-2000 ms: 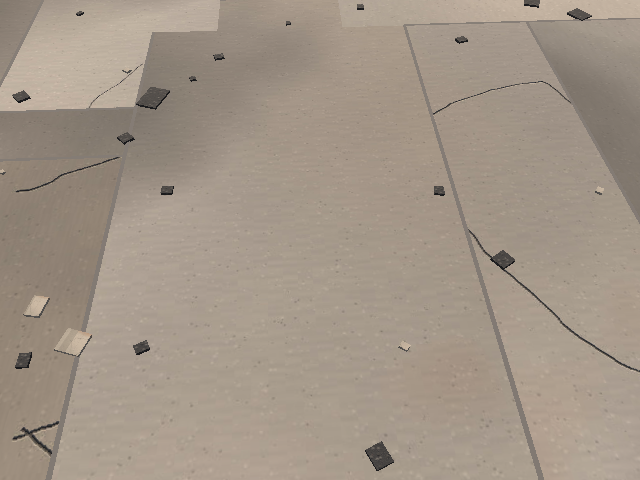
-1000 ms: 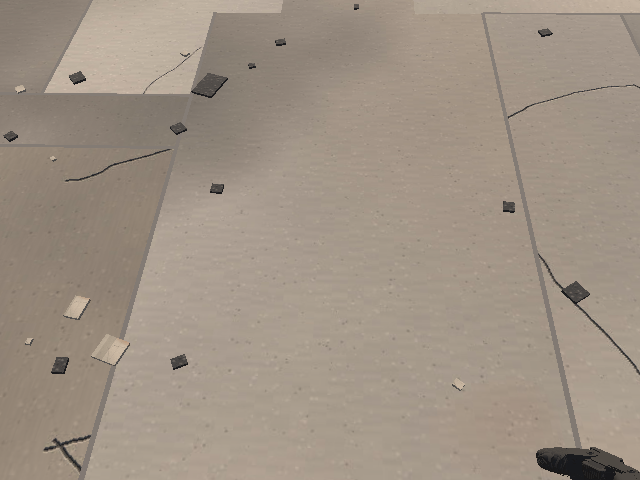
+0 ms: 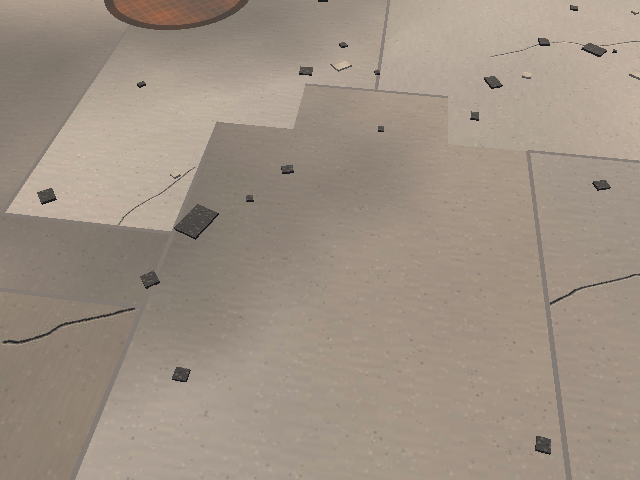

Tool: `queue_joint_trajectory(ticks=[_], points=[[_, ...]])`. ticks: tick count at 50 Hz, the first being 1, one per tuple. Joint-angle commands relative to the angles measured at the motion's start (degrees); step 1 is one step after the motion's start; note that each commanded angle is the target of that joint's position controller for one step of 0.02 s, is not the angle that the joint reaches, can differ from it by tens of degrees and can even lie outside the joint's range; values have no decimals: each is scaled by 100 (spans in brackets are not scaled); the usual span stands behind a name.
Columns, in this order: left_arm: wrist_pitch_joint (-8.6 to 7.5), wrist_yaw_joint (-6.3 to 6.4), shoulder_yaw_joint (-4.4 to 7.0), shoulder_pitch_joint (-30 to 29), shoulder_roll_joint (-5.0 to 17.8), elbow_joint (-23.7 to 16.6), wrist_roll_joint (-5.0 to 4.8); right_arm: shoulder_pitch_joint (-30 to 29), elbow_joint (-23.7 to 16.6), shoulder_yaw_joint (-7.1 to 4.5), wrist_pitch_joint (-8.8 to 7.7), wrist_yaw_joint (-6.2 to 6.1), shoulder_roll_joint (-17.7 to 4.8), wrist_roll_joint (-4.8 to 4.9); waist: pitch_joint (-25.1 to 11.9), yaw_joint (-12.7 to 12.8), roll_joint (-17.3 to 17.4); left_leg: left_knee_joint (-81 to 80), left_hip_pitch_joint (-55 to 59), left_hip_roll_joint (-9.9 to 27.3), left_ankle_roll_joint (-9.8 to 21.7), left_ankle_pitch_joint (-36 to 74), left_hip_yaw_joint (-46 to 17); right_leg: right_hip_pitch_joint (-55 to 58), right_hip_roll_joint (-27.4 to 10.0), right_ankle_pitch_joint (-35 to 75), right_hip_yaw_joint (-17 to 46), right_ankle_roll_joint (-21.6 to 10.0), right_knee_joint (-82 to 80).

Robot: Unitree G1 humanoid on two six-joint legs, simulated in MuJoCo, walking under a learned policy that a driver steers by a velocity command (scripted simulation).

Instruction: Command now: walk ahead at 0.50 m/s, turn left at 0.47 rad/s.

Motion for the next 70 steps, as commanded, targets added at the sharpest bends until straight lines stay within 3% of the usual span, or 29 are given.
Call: queue_joint_trajectory(ticks=[1, 5, 7, 8, 9, 10, 11, 13, 14, 18, 22, 26, 30, 31, 32, 33, 34, 35, 36, 39, 47, 51, 52, 53, 54, 55, 57, 59, 70], points=[[49, 65, 200, 173, 908, -187, -67, -824, -651, 25, -72, 124, -165, -2, 577, 131, -318, -389, -367, -7, 99, -123, 251, 93, -1869, 2117, 298, -657, -242], [233, 115, 286, -1, 1158, -294, -122, -724, -932, -69, -50, 270, -377, 35, 254, -169, -607, -522, 338, -450, 420, -1203, 827, 554, -2003, 4727, -1, -458, 821], [323, 155, 305, -196, 1271, -403, -139, 475, -728, -313, -29, 249, -801, 70, -479, -876, -681, -757, 2090, -936, 732, -1292, 1044, 163, -1796, 5800, -187, -243, 2584], [303, 172, 275, -245, 1246, -529, -113, 1378, -539, -525, 1, 137, -1260, 41, -945, -1296, -298, -1099, 3722, -677, 1011, -873, 292, -994, -1505, 4588, -195, 58, 4214], [145, 57, 19, 312, 369, -808, 99, 1438, -551, -640, 16, 39, -1914, 4, -1476, -650, 1274, -1248, 5829, 947, 2089, -239, -2708, -3658, -291, -1034, 80, 528, 6502], [-113, -29, 20, -5, 655, -897, -91, 1509, -743, -521, -26, 34, -1648, -72, -2390, -858, 772, -2005, 6326, 1528, 2526, 395, -4304, -4287, 83, -2304, 1478, 505, 7411], [-221, -69, 89, -568, 892, -1071, -283, 1260, -796, -426, -70, 29, -1333, -127, -1830, -945, 405, -1969, 5931, 1318, 2197, 1345, -3269, -4649, -273, -1900, 1747, 372, 7383], [-199, 29, 130, -731, 917, -1052, -117, 482, -949, -329, -89, 13, -905, 15, -774, -498, -352, -2015, 4187, 781, 1708, 1909, -1866, -4325, -722, -1184, 1598, 370, 6400], [-103, 64, 191, -669, 1007, -1078, -43, 281, -1031, -286, -71, -18, -792, -28, -632, -298, -302, -2159, 3515, 656, 1635, 2092, -1601, -3878, -828, -1023, 1602, 402, 6154], [170, 135, 145, -577, 690, -1243, 15, 265, -1104, -368, -23, -113, -1097, -85, -578, -72, -66, -2255, 2617, 277, 1521, 2921, -1059, -3422, -641, -493, 1441, 636, 4905], [239, 118, 91, -1101, 640, -1449, -3, 347, -1147, -386, 205, -271, -1139, 41, -841, -260, 269, -2014, 2630, -10, 1110, 2269, -967, -3189, -363, 644, 1448, 756, 3579], [261, 42, 92, -1628, 733, -1657, -52, 444, -1186, -366, 370, -347, -1105, 17, -732, -451, 440, -1755, 2816, 33, 931, 1204, -1511, -3134, -185, 710, 1613, 751, 2764], [146, -15, 190, -1324, 928, -1659, -48, 150, -1374, -316, 414, -371, -1025, 28, -624, -171, 674, -1228, 3036, -79, 713, 408, -2212, -2501, -125, 782, 1699, 493, 1517], [100, 0, 228, -1113, 1040, -1630, -4, 106, -1453, -272, 408, -376, -914, 10, -696, -68, 572, -870, 2790, -315, 501, -16, -2142, -1827, -438, 1657, 1809, 319, 1039], [110, 63, 304, -875, 1422, -1666, 105, 285, -1560, -168, 381, -371, -593, -97, -1128, -151, -301, 286, 2138, -782, 200, -1466, -1559, -742, -1617, 3338, 2714, -137, 1164], [217, 69, 322, -767, 1547, -1602, 263, 964, -1626, -163, 355, -365, -533, -44, -1330, -530, -1802, 1411, 814, -1598, -162, -4612, -819, 143, -2790, 4795, 4322, -1332, 1179], [258, 65, 280, -749, 1233, -1666, 112, 1246, -1472, -279, 338, -323, -1096, -71, -1449, -476, -1614, 2551, 462, -1133, -398, -4554, -757, 113, -3058, 4281, 4705, -1652, 1155], [284, 82, 196, -899, 913, -1779, 68, 973, -1388, -386, 397, -314, -1381, 1, -1144, -341, -1072, 3035, 362, -953, -522, -4091, -688, -174, -2633, 3813, 3841, -1427, 1241], [336, 85, 164, -1082, 823, -1817, 61, 808, -1344, -405, 494, -343, -1324, 28, -900, -359, -741, 3176, 338, -839, -621, -3710, -554, -514, -2219, 3286, 3184, -1157, 1207], [467, 126, 170, -1297, 912, -1828, 71, 606, -1509, -311, 641, -323, -903, 59, -481, -386, -910, 2748, 652, -699, -712, -3012, -151, -1301, -1668, 2419, 2200, -946, 831], [584, 119, 340, -1252, 1263, -1795, -21, 255, -1894, -234, 626, -152, -769, 10, -766, -166, -1281, 588, 1642, -390, -529, -2566, 367, -1145, -2026, 1999, 1521, -1064, 729], [615, 91, 361, -1292, 1282, -1714, -179, 665, -1800, -319, 648, -52, -802, -10, -678, -428, -1156, -1041, 2588, -605, -76, -1739, 694, -1454, -1986, 1176, 1192, -598, 1282], [629, 74, 326, -1024, 1101, -1584, -177, 885, -1728, -382, 640, -84, -931, -31, -611, -457, -814, -1561, 3155, -618, 131, -1286, 456, -1931, -1776, 610, 892, -205, 1806], [645, 30, 230, -884, 737, -1633, 0, 1011, -1790, -526, 615, -182, -1506, -45, -459, -311, 735, -2137, 3826, 595, 627, 71, -1342, -3199, -1103, -925, 232, 417, 3391], [610, 75, 222, -1349, 769, -2022, 91, 889, -1982, -574, 525, -178, -1973, -214, -365, -432, 1602, -2264, 3540, 1674, 1740, 865, -2862, -4330, -351, -2453, 722, 670, 4697], [591, 115, 291, -1689, 981, -2059, 25, 892, -1971, -508, 393, -148, -1685, -312, -531, -662, 984, -2382, 3327, 1503, 1827, 338, -2665, -4330, -431, -2318, 1368, 596, 5411], [623, 176, 366, -1411, 1049, -1861, -31, 319, -1970, -399, 288, -184, -1356, -150, -362, -294, 566, -2279, 3167, 847, 1165, -256, -1839, -4296, -556, -1319, 1554, 499, 5491], [634, 189, 390, -1255, 1059, -1803, 25, 119, -2012, -295, 317, -248, -1143, -54, -449, -191, 664, -2197, 2995, 612, 1039, 246, -1579, -3990, -471, -844, 1514, 595, 5621], [500, -6, 269, -1464, 821, -1959, -109, 259, -2052, -380, 466, -295, -1354, -55, -547, -410, 729, -1909, 3059, 408, 1142, -59, -2377, -2955, -85, -795, 1628, 668, 3212]])
Keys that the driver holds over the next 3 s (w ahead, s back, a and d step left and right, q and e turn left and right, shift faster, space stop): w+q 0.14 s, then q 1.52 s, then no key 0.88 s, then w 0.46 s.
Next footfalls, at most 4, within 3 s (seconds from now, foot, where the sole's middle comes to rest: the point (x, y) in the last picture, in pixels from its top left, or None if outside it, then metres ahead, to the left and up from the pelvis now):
0.16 left None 0.26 0.13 -0.78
0.64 right None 0.46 -0.02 -0.78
1.04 left None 0.27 0.18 -0.78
1.52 right None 0.44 0.03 -0.78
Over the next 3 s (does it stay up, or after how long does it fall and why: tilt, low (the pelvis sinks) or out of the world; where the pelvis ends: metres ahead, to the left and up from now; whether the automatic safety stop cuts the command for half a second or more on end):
stays up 0.32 0.17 0.00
